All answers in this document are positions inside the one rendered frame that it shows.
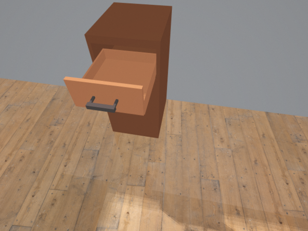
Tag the cabinet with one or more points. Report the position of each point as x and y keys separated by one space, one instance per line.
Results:
x=140 y=28

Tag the drawer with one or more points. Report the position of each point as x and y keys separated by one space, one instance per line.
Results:
x=116 y=74

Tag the handle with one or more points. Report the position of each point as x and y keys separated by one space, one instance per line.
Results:
x=101 y=107

